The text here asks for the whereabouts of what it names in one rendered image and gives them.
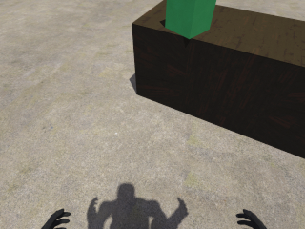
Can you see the pedestal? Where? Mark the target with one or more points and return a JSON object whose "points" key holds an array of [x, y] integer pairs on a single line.
{"points": [[245, 74]]}

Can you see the carton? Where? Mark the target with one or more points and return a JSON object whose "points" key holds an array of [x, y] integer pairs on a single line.
{"points": [[189, 18]]}

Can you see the right robot hand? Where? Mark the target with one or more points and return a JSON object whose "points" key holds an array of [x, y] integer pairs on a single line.
{"points": [[254, 222]]}

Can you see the left robot hand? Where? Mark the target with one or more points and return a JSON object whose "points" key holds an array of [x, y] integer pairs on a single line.
{"points": [[55, 220]]}

